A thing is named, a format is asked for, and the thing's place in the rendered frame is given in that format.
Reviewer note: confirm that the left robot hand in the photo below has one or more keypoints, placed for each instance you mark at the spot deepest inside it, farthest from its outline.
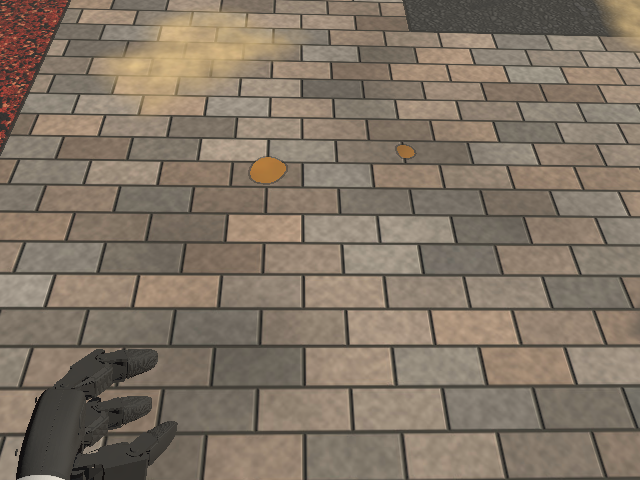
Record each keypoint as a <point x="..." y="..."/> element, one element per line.
<point x="62" y="424"/>

